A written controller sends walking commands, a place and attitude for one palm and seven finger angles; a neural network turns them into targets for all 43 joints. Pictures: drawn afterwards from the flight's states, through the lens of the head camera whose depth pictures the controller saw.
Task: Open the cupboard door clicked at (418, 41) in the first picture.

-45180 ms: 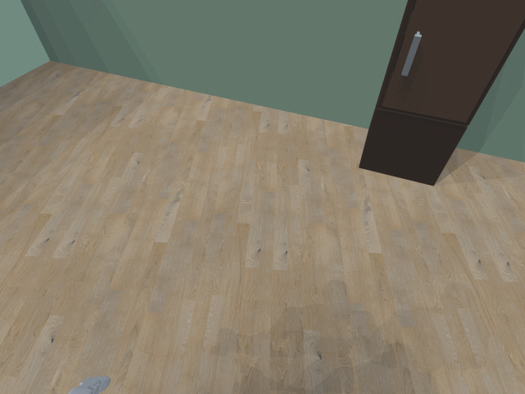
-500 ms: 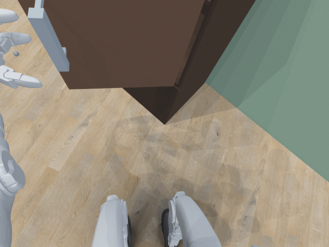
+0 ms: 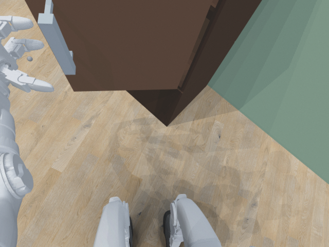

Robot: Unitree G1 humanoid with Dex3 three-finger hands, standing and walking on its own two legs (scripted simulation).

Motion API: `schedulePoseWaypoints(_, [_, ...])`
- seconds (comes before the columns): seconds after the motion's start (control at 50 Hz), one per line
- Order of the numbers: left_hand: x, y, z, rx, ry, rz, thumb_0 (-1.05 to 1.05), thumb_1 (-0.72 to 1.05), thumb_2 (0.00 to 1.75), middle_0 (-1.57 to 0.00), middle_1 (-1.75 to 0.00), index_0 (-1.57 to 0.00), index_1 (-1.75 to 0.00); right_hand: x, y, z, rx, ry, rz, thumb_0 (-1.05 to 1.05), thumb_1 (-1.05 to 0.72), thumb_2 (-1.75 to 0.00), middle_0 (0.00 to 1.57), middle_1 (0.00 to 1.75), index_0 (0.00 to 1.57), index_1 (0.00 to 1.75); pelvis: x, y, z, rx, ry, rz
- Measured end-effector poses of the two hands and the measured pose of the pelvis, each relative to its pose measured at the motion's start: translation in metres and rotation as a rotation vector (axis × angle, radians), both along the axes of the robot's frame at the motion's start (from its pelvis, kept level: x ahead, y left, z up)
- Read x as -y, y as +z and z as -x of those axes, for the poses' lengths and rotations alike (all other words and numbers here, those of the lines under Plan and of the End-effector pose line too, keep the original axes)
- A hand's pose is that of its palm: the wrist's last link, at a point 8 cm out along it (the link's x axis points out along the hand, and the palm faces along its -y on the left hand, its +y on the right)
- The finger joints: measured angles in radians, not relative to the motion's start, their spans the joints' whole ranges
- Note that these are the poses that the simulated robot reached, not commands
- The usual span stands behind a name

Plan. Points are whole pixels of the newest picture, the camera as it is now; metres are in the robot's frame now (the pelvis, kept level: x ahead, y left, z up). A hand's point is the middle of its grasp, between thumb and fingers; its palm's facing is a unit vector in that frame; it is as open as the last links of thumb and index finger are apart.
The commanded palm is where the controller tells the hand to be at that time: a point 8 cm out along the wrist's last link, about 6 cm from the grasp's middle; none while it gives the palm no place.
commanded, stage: move the hooked fingers beside the handle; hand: left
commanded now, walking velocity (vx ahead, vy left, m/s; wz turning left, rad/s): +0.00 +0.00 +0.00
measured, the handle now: (60, 41) +0.57 +0.21 +0.04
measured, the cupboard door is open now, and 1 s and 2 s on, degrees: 48 48 48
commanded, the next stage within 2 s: slide the fingers in behind the handle in 0.26 s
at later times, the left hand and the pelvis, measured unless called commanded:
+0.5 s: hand (28, 61) +0.50 +0.26 +0.05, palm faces +0.03 -1.00 -0.01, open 14.0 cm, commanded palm +0.49 +0.28 +0.05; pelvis +0.00 -0.01 +0.00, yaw +0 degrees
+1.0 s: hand (52, 62) +0.50 +0.22 +0.05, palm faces +0.04 -1.00 -0.01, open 14.0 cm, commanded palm +0.49 +0.25 +0.05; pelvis +0.00 -0.01 +0.00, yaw +0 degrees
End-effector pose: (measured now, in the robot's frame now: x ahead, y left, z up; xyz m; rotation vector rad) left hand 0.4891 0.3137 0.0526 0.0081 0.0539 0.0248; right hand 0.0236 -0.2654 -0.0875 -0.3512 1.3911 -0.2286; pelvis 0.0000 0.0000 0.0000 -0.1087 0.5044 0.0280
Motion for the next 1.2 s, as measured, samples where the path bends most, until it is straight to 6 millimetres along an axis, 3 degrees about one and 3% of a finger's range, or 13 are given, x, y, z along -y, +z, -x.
schedulePoseWaypoints(0.42, [-0.007,0.002,0.009,0.028,0.023,-0.02,-0.01,-0.5,0.3,-0.29,-1.2,-0.3,-1.2,0.007,-0.003,-0.002,-0.003,-0.004,-0.006,0.0,-0.9,-0.9,0.2,0.3,0.21,0.3,0.007,-0.001,-0.001,0.004,-0.004,-0.005])
schedulePoseWaypoints(0.66, [0.019,-0.006,0.005,0.005,0.0,0.009,-0.01,-0.5,0.3,-0.3,-1.2,-0.3,-1.2,0.008,-0.002,-0.005,0.024,-0.001,-0.002,0.0,-0.9,-0.9,0.2,0.3,0.21,0.3,0.007,-0.001,0.001,0.01,-0.003,-0.007])
schedulePoseWaypoints(0.84, [0.032,0.006,0.002,0.047,0.007,-0.017,-0.01,-0.5,0.3,-0.29,-1.2,-0.3,-1.2,0.002,-0.006,0.001,0.02,-0.022,-0.037,0.0,-0.9,-0.9,0.2,0.3,0.21,0.3,0.007,0.001,0.0,0.017,-0.007,-0.013])
schedulePoseWaypoints(0.96, [0.043,0.002,0.007,0.005,0.003,-0.003,-0.01,-0.5,0.3,-0.3,-1.2,-0.3,-1.2,-0.002,-0.006,0.004,0.017,-0.029,-0.061,0.0,-0.9,-0.9,0.2,0.3,0.21,0.3,0.008,0.005,-0.001,0.028,-0.008,-0.022])
schedulePoseWaypoints(1.2, [0.059,0.0,0.0,0.037,0.012,-0.012,-0.01,-0.5,0.3,-0.3,-1.2,-0.3,-1.2,0.008,-0.009,0.002,0.021,-0.02,-0.044,0.0,-0.9,-0.9,0.2,0.3,0.21,0.3,0.012,0.0,0.0,0.02,-0.005,-0.026])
